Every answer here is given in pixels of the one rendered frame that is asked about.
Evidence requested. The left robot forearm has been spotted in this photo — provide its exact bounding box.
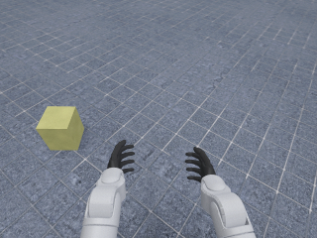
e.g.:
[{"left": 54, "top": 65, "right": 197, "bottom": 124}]
[{"left": 80, "top": 168, "right": 126, "bottom": 238}]

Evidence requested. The robot right hand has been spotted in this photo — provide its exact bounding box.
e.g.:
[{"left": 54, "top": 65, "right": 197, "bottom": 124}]
[{"left": 185, "top": 147, "right": 216, "bottom": 182}]

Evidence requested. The right robot forearm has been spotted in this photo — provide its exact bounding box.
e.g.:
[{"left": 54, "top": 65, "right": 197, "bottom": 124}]
[{"left": 200, "top": 175, "right": 257, "bottom": 238}]

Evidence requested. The carton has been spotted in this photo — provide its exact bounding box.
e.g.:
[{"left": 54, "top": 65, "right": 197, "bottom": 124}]
[{"left": 36, "top": 106, "right": 84, "bottom": 151}]

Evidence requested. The robot left hand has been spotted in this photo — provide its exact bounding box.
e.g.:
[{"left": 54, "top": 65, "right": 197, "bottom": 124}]
[{"left": 107, "top": 140, "right": 135, "bottom": 174}]

